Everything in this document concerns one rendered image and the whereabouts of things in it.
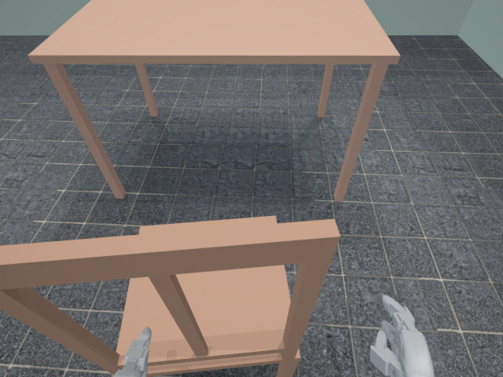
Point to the table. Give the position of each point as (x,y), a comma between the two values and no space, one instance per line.
(219,32)

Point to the chair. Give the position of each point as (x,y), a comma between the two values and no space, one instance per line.
(214,293)

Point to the right robot hand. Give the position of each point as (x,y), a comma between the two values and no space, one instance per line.
(410,356)

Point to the left robot hand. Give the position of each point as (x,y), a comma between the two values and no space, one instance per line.
(136,359)

